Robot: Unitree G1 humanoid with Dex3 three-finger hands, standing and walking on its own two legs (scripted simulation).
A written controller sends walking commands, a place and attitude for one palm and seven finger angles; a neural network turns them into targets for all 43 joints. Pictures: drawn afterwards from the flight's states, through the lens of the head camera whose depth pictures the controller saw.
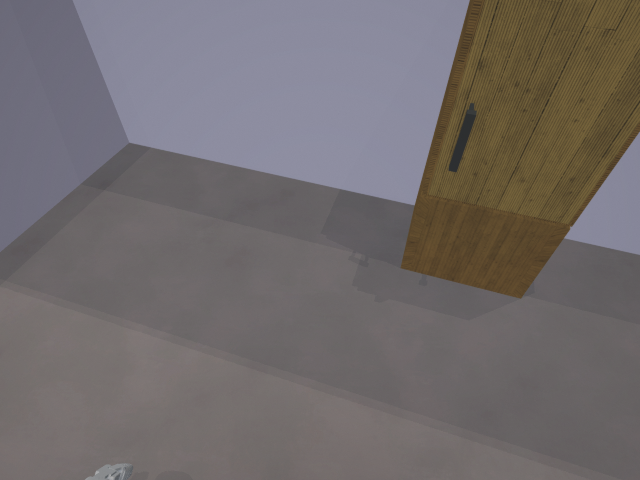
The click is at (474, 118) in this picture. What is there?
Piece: cupboard door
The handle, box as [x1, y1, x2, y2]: [448, 103, 476, 171]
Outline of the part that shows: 473,103 470,103 469,108 467,109 448,170 456,171 475,117 476,111 473,109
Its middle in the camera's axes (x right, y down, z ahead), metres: +0.39 -0.27 +1.06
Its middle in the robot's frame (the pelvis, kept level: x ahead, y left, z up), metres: +0.99 -0.34 -0.11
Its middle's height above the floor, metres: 0.66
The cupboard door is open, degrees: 0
